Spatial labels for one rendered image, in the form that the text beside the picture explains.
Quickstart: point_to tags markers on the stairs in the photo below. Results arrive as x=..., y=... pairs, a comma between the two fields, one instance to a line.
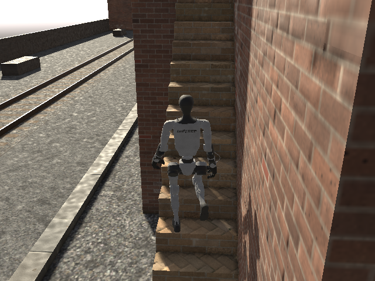
x=202, y=66

